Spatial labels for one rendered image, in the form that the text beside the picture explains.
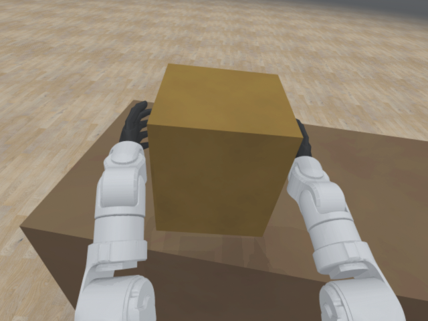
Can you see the pedestal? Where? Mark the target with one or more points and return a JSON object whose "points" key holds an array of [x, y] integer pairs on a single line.
{"points": [[213, 277]]}

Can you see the robot right upper arm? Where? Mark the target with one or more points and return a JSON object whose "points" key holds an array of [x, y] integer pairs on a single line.
{"points": [[359, 299]]}

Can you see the carton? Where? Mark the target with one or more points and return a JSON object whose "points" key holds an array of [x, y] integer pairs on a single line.
{"points": [[221, 145]]}

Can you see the left robot hand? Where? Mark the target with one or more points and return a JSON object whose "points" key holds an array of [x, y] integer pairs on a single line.
{"points": [[133, 125]]}

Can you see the right robot forearm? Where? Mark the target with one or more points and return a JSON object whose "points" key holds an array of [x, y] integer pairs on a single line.
{"points": [[338, 249]]}

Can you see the left robot forearm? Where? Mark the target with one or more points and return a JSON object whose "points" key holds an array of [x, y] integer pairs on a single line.
{"points": [[119, 214]]}

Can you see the robot left upper arm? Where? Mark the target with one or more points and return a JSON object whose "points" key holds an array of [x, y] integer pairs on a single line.
{"points": [[122, 298]]}

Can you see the right robot hand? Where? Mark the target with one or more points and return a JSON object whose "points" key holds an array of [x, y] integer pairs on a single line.
{"points": [[305, 147]]}

